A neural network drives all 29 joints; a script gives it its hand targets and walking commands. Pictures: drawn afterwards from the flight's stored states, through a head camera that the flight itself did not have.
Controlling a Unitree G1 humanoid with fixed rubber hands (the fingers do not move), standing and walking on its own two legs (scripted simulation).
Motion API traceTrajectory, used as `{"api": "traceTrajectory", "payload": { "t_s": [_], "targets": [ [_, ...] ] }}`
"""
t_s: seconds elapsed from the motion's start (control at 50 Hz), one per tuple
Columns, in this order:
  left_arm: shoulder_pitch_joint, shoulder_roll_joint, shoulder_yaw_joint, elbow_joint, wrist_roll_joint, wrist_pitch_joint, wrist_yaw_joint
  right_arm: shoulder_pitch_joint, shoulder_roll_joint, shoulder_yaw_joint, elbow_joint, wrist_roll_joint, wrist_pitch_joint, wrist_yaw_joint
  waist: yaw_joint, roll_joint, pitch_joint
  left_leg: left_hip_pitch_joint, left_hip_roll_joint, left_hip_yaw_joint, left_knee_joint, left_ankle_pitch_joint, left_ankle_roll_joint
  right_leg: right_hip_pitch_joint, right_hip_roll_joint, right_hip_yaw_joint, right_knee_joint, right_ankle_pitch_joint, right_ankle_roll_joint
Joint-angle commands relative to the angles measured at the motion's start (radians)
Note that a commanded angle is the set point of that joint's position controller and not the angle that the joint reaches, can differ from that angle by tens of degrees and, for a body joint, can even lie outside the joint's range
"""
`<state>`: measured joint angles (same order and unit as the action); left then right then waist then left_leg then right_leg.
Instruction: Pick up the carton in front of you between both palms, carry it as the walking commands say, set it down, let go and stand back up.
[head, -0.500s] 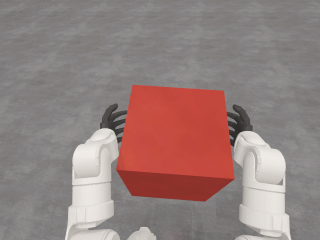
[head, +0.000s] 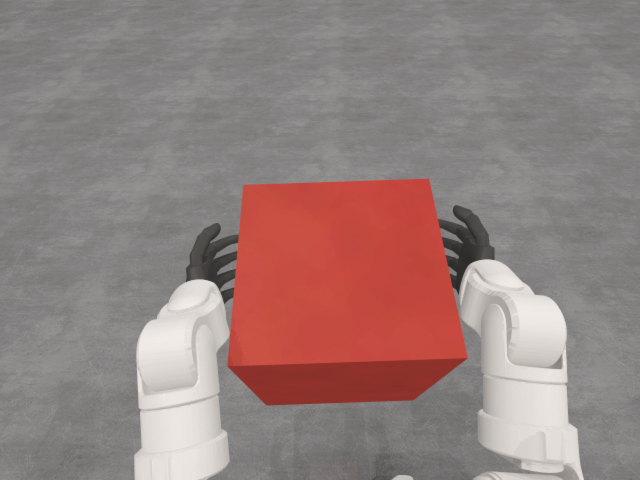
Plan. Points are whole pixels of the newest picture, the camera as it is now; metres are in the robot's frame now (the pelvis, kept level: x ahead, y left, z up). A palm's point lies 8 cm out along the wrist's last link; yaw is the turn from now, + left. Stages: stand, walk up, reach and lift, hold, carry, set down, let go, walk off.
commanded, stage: carry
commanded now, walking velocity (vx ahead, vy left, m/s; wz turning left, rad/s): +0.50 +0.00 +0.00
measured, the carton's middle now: (338, 305) +0.34 -0.02 +0.04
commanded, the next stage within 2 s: none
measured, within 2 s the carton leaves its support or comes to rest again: neither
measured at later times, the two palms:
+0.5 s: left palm (209, 169) +0.56 +0.16 +0.10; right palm (404, 151) +0.56 -0.14 +0.11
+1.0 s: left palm (240, 80) +0.85 +0.14 +0.09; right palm (384, 69) +0.87 -0.16 +0.09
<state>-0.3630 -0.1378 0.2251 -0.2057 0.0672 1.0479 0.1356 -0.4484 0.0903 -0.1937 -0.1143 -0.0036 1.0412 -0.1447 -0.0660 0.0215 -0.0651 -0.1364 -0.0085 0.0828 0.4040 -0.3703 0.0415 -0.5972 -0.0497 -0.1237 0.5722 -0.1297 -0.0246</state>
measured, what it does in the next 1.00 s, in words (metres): walks ahead: right foot, then left foot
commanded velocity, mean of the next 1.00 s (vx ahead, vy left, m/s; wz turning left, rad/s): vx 0.50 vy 0.00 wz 0.00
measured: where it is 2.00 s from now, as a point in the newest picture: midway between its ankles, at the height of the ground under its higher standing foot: (321, 269)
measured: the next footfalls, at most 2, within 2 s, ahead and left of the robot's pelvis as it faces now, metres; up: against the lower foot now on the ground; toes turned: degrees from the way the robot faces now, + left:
right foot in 0.04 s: +0.19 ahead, -0.11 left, +0.00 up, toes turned -7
left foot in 0.48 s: +0.43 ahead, +0.13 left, +0.00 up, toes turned +11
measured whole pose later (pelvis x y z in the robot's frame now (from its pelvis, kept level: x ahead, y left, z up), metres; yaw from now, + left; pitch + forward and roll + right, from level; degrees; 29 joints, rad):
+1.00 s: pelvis +0.62 -0.02 -0.01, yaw +3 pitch +3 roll +0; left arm -0.05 -0.13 0.05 -0.42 0.06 1.22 0.12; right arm -0.06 0.13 -0.09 -0.46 -0.08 1.24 -0.11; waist 0.01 0.02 -0.14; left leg -0.26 0.08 0.07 1.03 -0.45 -0.01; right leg -0.45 -0.06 -0.23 0.53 -0.15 -0.09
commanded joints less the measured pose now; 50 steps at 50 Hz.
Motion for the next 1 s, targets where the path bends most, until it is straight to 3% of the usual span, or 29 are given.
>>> {"api": "traceTrajectory", "payload": {
  "t_s": [0.0, 0.02, 0.04, 0.06, 0.1, 0.12, 0.14, 0.18, 0.2, 0.22, 0.28, 0.36, 0.38, 0.42, 0.44, 0.46, 0.48, 0.52, 0.56, 0.7, 0.76, 0.78, 0.82, 0.84, 0.86, 0.88, 0.9, 0.92, 0.98],
  "targets": [
    [-0.406, -0.692, -0.702, -0.083, -0.235, 0.072, -0.088, -0.292, 0.812, 0.707, -0.08, 0.235, 0.101, 0.122, 0.1, -0.233, -0.509, -0.277, 0.047, 0.027, 0.557, 0.346, -0.058, 0.838, -0.275, 0.395, -0.164, 0.211, -0.157],
    [-0.403, -0.734, -0.725, -0.07, -0.263, 0.084, -0.094, -0.293, 0.826, 0.699, -0.141, 0.234, 0.11, 0.122, 0.098, -0.357, -0.503, -0.559, -0.066, -0.014, 0.75, -0.142, -0.056, 0.993, -0.359, 0.582, -0.214, 0.387, -0.263],
    [-0.381, -0.786, -0.737, -0.113, -0.288, 0.088, -0.105, -0.271, 0.84, 0.699, -0.15, 0.234, 0.12, 0.13, 0.092, -0.242, -0.498, -0.615, 0.003, -0.065, 0.824, -0.16, -0.026, 0.967, -0.358, 0.578, -0.217, 0.331, -0.236],
    [-0.36, -0.794, -0.743, -0.105, -0.281, 0.105, -0.11, -0.284, 0.854, 0.696, -0.154, 0.24, 0.129, 0.138, 0.087, -0.186, -0.409, -0.675, 0.023, -0.074, 0.834, -0.138, -0.027, 0.897, -0.355, 0.582, -0.242, 0.291, -0.232],
    [-0.398, -0.881, -0.793, -0.169, -0.325, 0.111, -0.144, -0.26, 0.926, 0.699, -0.191, 0.236, 0.134, 0.157, 0.078, -0.056, -0.377, -0.586, 0.088, -0.095, 0.637, -0.054, -0.03, 0.773, -0.322, 0.447, -0.286, 0.204, -0.187],
    [-0.427, -0.914, -0.828, -0.226, -0.364, 0.115, -0.158, -0.266, 0.943, 0.708, -0.252, 0.23, 0.121, 0.163, 0.077, -0.041, -0.351, -0.529, 0.094, -0.064, 0.578, -0.014, -0.046, 0.687, -0.31, 0.362, -0.339, 0.167, -0.165],
    [-0.433, -0.933, -0.85, -0.264, -0.385, 0.108, -0.172, -0.238, 0.969, 0.734, -0.254, 0.227, 0.123, 0.168, 0.08, -0.103, -0.34, -0.483, 0.073, -0.03, 0.493, -0.03, -0.046, 0.654, -0.283, 0.3, -0.343, 0.133, -0.137],
    [-0.391, -0.934, -0.866, -0.307, -0.391, 0.111, -0.187, -0.193, 0.979, 0.776, -0.304, 0.237, 0.112, 0.175, 0.084, -0.08, -0.3, -0.452, 0.07, 0.002, 0.432, 0.097, -0.053, 0.597, -0.229, 0.2, -0.364, 0.161, -0.111],
    [-0.349, -0.929, -0.862, -0.327, -0.401, 0.113, -0.189, -0.134, 0.963, 0.781, -0.316, 0.227, 0.119, 0.176, 0.088, -0.126, -0.29, -0.413, 0.079, 0.009, 0.359, 0.153, -0.052, 0.575, -0.219, 0.151, -0.377, 0.128, -0.106],
    [-0.305, -0.92, -0.848, -0.298, -0.387, 0.119, -0.198, -0.154, 0.974, 0.803, -0.344, 0.231, 0.118, 0.172, 0.082, -0.181, -0.269, -0.415, 0.07, 0.021, 0.33, 0.162, -0.052, 0.563, -0.217, 0.162, -0.379, 0.113, -0.099],
    [-0.138, -0.877, -0.832, -0.285, -0.356, 0.146, -0.208, 0.0, 0.923, 0.786, -0.355, 0.203, 0.149, 0.178, 0.082, -0.211, -0.265, -0.335, 0.067, 0.047, 0.186, 0.239, -0.055, 0.559, -0.217, 0.097, -0.405, 0.091, -0.096],
    [-0.065, -0.806, -0.792, -0.26, -0.309, 0.178, -0.204, 0.018, 0.889, 0.801, -0.331, 0.224, 0.188, 0.194, 0.085, -0.227, -0.159, -0.329, 0.042, 0.111, 0.092, 0.239, -0.045, 0.549, -0.202, 0.066, -0.369, 0.076, -0.062],
    [-0.105, -0.803, -0.807, -0.268, -0.308, 0.187, -0.198, -0.013, 0.86, 0.781, -0.382, 0.223, 0.185, 0.203, 0.084, -0.21, -0.108, -0.314, 0.049, 0.123, 0.088, 0.249, -0.042, 0.541, -0.214, 0.072, -0.34, 0.105, -0.066],
    [-0.118, -0.767, -0.774, -0.261, -0.286, 0.188, -0.191, -0.042, 0.852, 0.799, -0.362, 0.249, 0.197, 0.2, 0.061, -0.129, -0.176, -0.068, 0.014, 0.163, 0.048, 0.1, -0.012, 0.47, -0.137, -0.033, -0.104, 0.155, -0.014],
    [-0.142, -0.753, -0.798, -0.29, -0.3, 0.189, -0.186, -0.041, 0.826, 0.79, -0.35, 0.249, 0.198, 0.198, 0.048, -0.044, -0.18, 0.087, 0.12, 0.011, 0.012, 0.021, 0.039, 0.293, -0.099, -0.079, 0.116, 0.209, 0.018],
    [-0.143, -0.757, -0.794, -0.291, -0.304, 0.198, -0.18, -0.026, 0.806, 0.783, -0.354, 0.244, 0.196, 0.197, 0.03, 0.247, -0.216, 0.251, 0.35, -0.438, -0.118, 0.105, 0.147, 0.031, 0.031, -0.093, 0.434, -0.065, 0.066],
    [-0.121, -0.76, -0.785, -0.279, -0.283, 0.2, -0.174, -0.002, 0.831, 0.773, -0.314, 0.237, 0.198, 0.2, 0.038, 0.284, -0.224, 0.329, 0.404, -0.532, -0.138, 0.322, 0.199, -0.128, 0.044, 0.03, 0.6, -0.342, 0.049],
    [-0.123, -0.825, -0.816, -0.288, -0.31, 0.19, -0.181, -0.027, 0.901, 0.785, -0.361, 0.275, 0.175, 0.209, 0.031, 0.139, -0.241, 0.283, 0.39, -0.424, -0.121, 0.453, 0.161, -0.157, -0.045, 0.082, 0.661, -0.327, 0.029],
    [-0.127, -0.863, -0.833, -0.308, -0.321, 0.168, -0.182, -0.032, 0.958, 0.789, -0.368, 0.3, 0.161, 0.222, 0.045, 0.055, -0.246, 0.152, 0.332, -0.26, -0.172, 0.406, 0.101, -0.063, -0.092, 0.102, 0.531, -0.226, 0.034],
    [-0.095, -0.872, -0.843, -0.36, -0.31, 0.111, -0.166, -0.043, 0.901, 0.847, -0.454, 0.316, 0.121, 0.213, 0.047, 0.103, -0.207, 0.171, 0.273, -0.019, -0.217, 0.378, 0.087, -0.001, -0.05, -0.013, 0.102, -0.035, 0.029],
    [-0.05, -0.808, -0.83, -0.352, -0.302, 0.142, -0.171, 0.035, 0.827, 0.833, -0.446, 0.288, 0.148, 0.202, 0.042, 0.106, -0.168, 0.147, 0.266, 0.022, -0.212, 0.387, 0.066, 0.088, -0.031, -0.066, -0.048, 0.034, 0.01],
    [-0.052, -0.792, -0.837, -0.354, -0.297, 0.151, -0.171, 0.058, 0.81, 0.809, -0.423, 0.27, 0.155, 0.198, 0.039, 0.156, -0.141, 0.157, 0.247, 0.048, -0.169, 0.464, 0.057, 0.098, -0.014, -0.089, -0.089, 0.05, 0.007],
    [-0.052, -0.753, -0.82, -0.348, -0.287, 0.165, -0.168, 0.049, 0.787, 0.804, -0.442, 0.241, 0.176, 0.194, 0.066, 0.071, -0.193, 0.101, 0.214, 0.123, 0.007, 0.643, 0.02, 0.323, 0.035, -0.158, -0.134, 0.029, 0.002],
    [-0.028, -0.742, -0.801, -0.314, -0.294, 0.173, -0.169, 0.086, 0.78, 0.797, -0.414, 0.234, 0.189, 0.19, 0.082, 0.024, -0.259, -0.006, 0.169, 0.142, 0.165, 0.611, -0.013, 0.52, 0.032, -0.127, -0.107, -0.03, -0.017],
    [-0.024, -0.705, -0.795, -0.302, -0.279, 0.179, -0.168, 0.06, 0.756, 0.82, -0.448, 0.238, 0.206, 0.191, 0.096, -0.156, -0.291, -0.206, 0.087, 0.172, 0.41, 0.379, -0.048, 0.656, -0.149, 0.188, -0.199, -0.176, -0.089],
    [-0.052, -0.708, -0.8, -0.305, -0.301, 0.184, -0.169, 0.062, 0.772, 0.812, -0.426, 0.24, 0.214, 0.19, 0.095, -0.351, -0.32, -0.444, -0.019, 0.118, 0.685, 0.017, -0.069, 0.789, -0.332, 0.542, -0.344, -0.227, -0.197],
    [-0.026, -0.762, -0.808, -0.309, -0.317, 0.183, -0.179, -0.005, 0.798, 0.84, -0.471, 0.262, 0.207, 0.191, 0.087, -0.334, -0.343, -0.516, 0.033, -0.028, 0.803, -0.122, -0.038, 0.811, -0.366, 0.551, -0.349, -0.113, -0.206],
    [-0.047, -0.791, -0.8, -0.297, -0.316, 0.184, -0.184, -0.025, 0.847, 0.841, -0.431, 0.266, 0.204, 0.196, 0.085, -0.246, -0.294, -0.549, 0.075, -0.062, 0.846, -0.112, -0.027, 0.766, -0.358, 0.52, -0.334, 0.039, -0.18],
    [-0.119, -0.908, -0.849, -0.306, -0.352, 0.165, -0.198, -0.017, 0.925, 0.828, -0.395, 0.27, 0.18, 0.213, 0.077, -0.039, -0.282, -0.459, 0.11, -0.072, 0.639, -0.006, -0.02, 0.625, -0.323, 0.339, -0.38, 0.008, -0.126]
  ]
}}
